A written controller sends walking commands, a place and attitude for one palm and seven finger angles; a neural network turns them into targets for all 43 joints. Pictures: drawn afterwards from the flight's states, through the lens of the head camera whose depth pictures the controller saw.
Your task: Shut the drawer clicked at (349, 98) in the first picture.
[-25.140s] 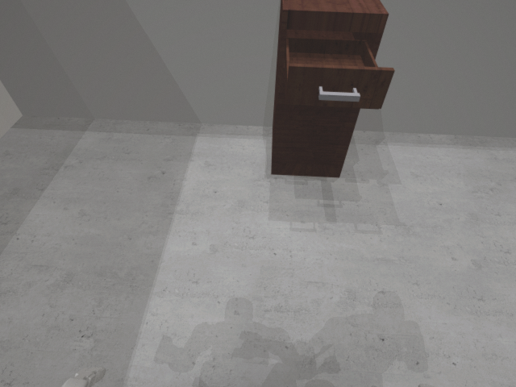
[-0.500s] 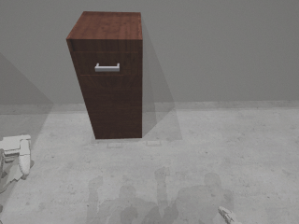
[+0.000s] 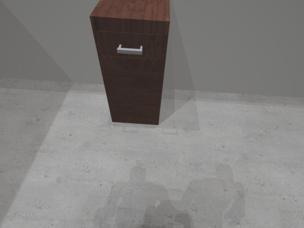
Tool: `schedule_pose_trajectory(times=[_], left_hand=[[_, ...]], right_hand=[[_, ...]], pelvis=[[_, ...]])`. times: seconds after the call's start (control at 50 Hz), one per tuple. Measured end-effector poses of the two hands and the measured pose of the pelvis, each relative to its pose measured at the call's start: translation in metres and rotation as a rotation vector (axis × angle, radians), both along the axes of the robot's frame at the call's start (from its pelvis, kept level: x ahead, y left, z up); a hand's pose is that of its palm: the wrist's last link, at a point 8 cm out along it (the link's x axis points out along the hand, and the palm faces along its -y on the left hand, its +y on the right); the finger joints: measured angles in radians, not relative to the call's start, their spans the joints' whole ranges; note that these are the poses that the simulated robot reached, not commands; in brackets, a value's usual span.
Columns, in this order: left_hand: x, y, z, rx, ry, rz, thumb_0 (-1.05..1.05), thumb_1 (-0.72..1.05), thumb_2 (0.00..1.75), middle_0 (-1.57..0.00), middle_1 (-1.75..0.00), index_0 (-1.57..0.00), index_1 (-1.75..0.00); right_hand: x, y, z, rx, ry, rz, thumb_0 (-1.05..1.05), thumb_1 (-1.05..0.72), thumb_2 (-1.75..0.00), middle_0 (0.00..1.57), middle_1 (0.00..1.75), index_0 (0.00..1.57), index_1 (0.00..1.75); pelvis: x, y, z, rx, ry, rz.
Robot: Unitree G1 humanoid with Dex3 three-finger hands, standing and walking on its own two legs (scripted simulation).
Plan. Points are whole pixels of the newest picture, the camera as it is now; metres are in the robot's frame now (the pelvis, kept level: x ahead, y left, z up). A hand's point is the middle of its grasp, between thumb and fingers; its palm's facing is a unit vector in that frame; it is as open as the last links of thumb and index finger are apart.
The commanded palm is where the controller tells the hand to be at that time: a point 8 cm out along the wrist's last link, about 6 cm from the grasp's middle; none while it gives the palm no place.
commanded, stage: let the arm hang, fingers relaxed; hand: left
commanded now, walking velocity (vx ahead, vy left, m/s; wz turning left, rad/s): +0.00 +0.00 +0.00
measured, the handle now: (130, 49) +0.94 +0.18 -0.06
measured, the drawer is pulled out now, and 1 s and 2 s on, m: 0.00 0.00 0.00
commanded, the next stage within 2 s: look to check the result in 0.68 s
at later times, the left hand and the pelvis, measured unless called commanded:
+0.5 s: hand out of the picture +0.09 +0.23 -0.15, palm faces -0.03 -0.95 -0.30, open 7.3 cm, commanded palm none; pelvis +0.02 +0.01 +0.01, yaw -1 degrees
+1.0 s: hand out of the picture +0.13 +0.24 -0.15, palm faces -0.04 -0.95 -0.32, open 7.3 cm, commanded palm none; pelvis +0.05 +0.01 +0.01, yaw -1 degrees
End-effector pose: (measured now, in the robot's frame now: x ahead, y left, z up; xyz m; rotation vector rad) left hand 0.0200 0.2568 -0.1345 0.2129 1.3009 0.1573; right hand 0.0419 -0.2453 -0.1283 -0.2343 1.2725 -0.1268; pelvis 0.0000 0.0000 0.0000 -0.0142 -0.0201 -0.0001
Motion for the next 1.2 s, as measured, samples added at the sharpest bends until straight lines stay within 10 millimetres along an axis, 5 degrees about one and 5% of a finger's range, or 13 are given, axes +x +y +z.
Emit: schedule_pose_trajectory(times=[0.16,0.38,0.66,1.2], left_hand=[[-0.029,0.024,0.010,0.056,0.114,0.039,0.01,0.90,0.90,-0.56,-0.72,-0.57,-0.71],[0.025,0.029,0.015,0.066,0.020,0.000,0.00,0.90,0.90,-0.25,-0.37,-0.26,-0.37],[0.090,0.020,0.018,0.046,-0.063,-0.058,0.00,0.90,0.90,-0.20,-0.30,-0.21,-0.31],[0.114,0.031,0.026,0.090,-0.043,-0.053,0.00,0.90,0.90,-0.20,-0.30,-0.21,-0.30]], right_hand=[[-0.029,0.000,-0.007,0.002,0.094,-0.045,0.00,-0.91,-0.90,0.20,0.30,0.20,0.30],[-0.019,0.002,-0.008,0.008,0.076,-0.068,0.00,-0.91,-0.90,0.20,0.30,0.20,0.30],[0.019,-0.008,0.001,-0.019,0.031,-0.069,0.00,-0.91,-0.90,0.20,0.30,0.20,0.30],[0.075,-0.036,0.012,-0.066,-0.015,-0.039,0.00,-0.91,-0.90,0.20,0.30,0.20,0.30]], pelvis=[[0.004,0.007,0.004,0.004,-0.003,-0.005],[0.013,0.012,0.007,0.014,-0.009,-0.015],[0.030,0.011,0.010,0.016,0.000,-0.023],[0.057,0.003,0.014,0.015,0.005,-0.024]])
